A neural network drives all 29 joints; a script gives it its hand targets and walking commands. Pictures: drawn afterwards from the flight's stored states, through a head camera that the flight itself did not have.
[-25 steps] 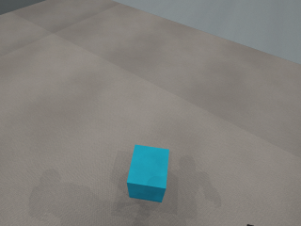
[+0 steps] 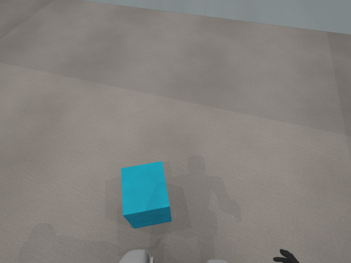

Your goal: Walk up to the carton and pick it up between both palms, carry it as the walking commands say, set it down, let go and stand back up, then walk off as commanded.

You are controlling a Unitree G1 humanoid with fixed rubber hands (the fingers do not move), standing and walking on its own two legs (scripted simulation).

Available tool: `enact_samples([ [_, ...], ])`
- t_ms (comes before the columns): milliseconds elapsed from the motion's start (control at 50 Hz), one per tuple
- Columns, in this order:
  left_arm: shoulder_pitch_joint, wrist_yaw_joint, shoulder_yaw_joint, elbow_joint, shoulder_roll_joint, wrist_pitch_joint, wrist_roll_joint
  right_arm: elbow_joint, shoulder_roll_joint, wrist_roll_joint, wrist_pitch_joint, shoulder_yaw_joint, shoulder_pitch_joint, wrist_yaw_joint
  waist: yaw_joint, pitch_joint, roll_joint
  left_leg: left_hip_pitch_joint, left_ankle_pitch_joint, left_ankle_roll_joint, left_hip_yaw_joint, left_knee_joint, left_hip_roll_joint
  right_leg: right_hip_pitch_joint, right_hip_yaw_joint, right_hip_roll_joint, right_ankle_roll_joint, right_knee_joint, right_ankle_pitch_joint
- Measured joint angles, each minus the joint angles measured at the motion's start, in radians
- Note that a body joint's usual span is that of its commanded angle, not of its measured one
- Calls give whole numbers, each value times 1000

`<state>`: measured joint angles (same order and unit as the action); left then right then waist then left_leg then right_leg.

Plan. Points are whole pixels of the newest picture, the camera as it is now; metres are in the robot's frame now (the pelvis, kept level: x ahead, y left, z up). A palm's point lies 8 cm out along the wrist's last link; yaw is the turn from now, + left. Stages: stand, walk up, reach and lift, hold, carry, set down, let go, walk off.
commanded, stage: walk off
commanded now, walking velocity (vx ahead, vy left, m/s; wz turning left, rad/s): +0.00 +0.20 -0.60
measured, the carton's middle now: (147, 196) +0.46 +0.17 -0.63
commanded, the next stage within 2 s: none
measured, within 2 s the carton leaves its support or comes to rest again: neither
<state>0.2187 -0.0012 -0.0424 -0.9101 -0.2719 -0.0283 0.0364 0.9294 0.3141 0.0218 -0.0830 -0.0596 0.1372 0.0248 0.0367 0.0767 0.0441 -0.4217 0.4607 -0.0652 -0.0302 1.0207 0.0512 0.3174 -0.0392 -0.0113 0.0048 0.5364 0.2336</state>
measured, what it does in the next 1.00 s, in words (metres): steps to the left, turning right: left foot, then right foot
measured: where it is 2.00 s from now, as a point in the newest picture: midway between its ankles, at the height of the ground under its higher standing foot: (104, 236)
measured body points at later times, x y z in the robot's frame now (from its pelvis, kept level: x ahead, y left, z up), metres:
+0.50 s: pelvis +0.03 +0.14 +0.01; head +0.07 +0.16 +0.46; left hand +0.20 +0.39 -0.14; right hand +0.01 -0.13 -0.11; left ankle +0.02 +0.21 -0.73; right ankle -0.06 +0.03 -0.64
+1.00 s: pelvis +0.06 +0.24 +0.01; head +0.09 +0.20 +0.46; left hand +0.28 +0.43 -0.11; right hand -0.03 -0.04 -0.13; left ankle +0.19 +0.38 -0.66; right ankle -0.02 +0.12 -0.73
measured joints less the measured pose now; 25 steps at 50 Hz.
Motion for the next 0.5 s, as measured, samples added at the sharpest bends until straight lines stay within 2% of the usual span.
enact_samples([
  [100,19,-15,-17,13,-26,2,-6,-30,6,9,0,-6,-4,-14,13,-15,-37,-39,-57,-12,54,-29,-9,-11,-72,-3,22,-79,-53],
  [220,21,-11,-40,26,-52,-21,8,-74,8,4,0,-9,-3,-27,23,-39,-57,21,-46,-23,62,-241,-28,27,-158,-9,67,-74,-58],
  [260,13,-11,-49,35,-66,-29,10,-86,3,0,10,-6,11,-29,21,-46,-65,73,-59,-13,59,-367,-36,49,-183,-11,87,-59,-52],
  [280,9,-11,-52,41,-73,-31,9,-89,0,0,20,-6,21,-26,14,-50,-68,101,-97,3,58,-447,-40,66,-192,-11,90,-32,-37],
  [300,0,-14,-60,41,-82,-33,5,-81,-16,3,26,-5,25,-21,11,-42,-91,109,-137,31,39,-457,-56,89,-205,-16,77,31,23],
  [340,4,-24,-68,38,-80,-38,5,-79,-39,14,24,11,47,-17,7,-48,-94,128,-158,78,-1,-467,-45,170,-157,22,62,283,172],
  [400,5,-25,-63,38,-67,-41,9,-97,-66,18,23,23,91,-16,-25,-67,-74,177,-187,108,-35,-553,-25,244,-44,55,41,579,216],
  [440,-5,-15,-65,44,-67,-39,9,-102,-84,18,26,33,109,-8,-28,-65,-79,194,-203,119,-65,-589,-26,253,0,56,35,661,203],
  [500,-7,-6,-65,45,-59,-38,-2,-108,-105,19,36,40,115,-1,-27,-55,-92,205,-197,139,-126,-601,-37,220,45,40,43,624,193],
])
